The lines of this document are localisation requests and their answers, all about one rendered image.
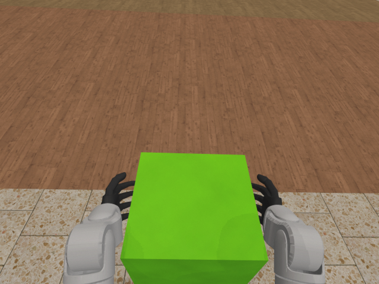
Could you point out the robot left forearm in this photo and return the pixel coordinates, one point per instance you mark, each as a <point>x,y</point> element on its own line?
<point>90,248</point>

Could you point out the robot left hand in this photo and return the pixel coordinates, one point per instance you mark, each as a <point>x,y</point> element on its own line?
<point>113,195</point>

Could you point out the carton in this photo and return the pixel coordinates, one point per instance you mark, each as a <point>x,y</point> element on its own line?
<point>193,220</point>

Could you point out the robot right hand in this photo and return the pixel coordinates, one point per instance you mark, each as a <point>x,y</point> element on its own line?
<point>270,195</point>

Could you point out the robot right forearm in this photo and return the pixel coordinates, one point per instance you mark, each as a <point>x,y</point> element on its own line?
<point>298,248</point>

